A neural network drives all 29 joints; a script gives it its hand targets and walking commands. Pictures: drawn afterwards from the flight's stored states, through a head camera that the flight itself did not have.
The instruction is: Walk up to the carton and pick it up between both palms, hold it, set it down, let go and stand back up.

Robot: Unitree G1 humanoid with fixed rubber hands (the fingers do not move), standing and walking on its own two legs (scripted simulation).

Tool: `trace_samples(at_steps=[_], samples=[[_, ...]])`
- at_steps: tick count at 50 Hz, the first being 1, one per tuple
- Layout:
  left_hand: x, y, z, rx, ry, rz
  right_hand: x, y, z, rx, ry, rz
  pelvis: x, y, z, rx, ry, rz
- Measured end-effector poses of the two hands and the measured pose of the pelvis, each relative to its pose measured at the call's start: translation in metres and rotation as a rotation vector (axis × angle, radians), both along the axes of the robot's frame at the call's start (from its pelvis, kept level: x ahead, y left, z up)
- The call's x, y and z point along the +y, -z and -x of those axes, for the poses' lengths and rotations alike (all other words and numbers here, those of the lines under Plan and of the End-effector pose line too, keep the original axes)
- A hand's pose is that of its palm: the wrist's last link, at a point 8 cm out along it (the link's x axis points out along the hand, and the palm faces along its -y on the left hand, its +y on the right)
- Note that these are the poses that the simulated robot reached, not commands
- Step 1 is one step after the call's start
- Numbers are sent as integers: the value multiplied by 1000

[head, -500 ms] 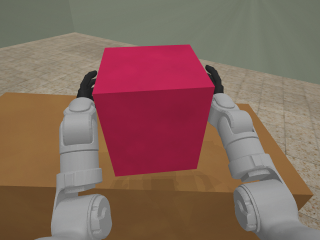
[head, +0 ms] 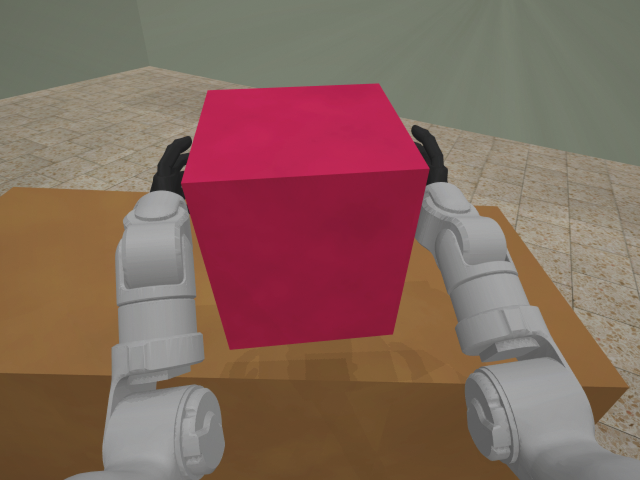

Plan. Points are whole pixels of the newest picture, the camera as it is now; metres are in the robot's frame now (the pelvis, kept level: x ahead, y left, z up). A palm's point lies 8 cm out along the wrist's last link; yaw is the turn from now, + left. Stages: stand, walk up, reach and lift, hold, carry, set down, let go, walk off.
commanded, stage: hold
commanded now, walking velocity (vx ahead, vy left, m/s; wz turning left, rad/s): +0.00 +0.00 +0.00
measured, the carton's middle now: (304, 217) +0.38 +0.01 +0.21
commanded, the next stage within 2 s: none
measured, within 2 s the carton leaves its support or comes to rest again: neither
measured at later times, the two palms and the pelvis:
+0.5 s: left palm (172, 201) +0.36 +0.16 +0.25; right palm (430, 191) +0.37 -0.14 +0.26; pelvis +0.00 +0.00 +0.00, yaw +0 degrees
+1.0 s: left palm (174, 201) +0.36 +0.16 +0.25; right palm (430, 193) +0.37 -0.14 +0.25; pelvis +0.00 +0.00 +0.00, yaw +0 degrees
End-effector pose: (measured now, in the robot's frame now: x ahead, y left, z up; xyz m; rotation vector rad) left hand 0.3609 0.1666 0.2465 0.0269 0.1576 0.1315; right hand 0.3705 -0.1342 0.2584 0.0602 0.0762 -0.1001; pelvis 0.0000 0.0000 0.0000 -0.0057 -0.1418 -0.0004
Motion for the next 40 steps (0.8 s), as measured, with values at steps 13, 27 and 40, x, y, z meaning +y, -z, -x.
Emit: trace_samples(at_steps=[13, 27, 40], samples=[[-1, 6, 3, 0, -2, -1, 0, 5, 2, 0, -7, 14, -2, 0, -2, -7, -3, 2], [-3, -1, 0, 0, 1, -15, -3, 2, 0, 1, -3, 5, -4, 0, 0, 2, -6, -2], [-3, 1, -1, -15, 12, -2, -3, 3, 2, -13, 8, 7, -3, 0, -1, -3, -8, 1]])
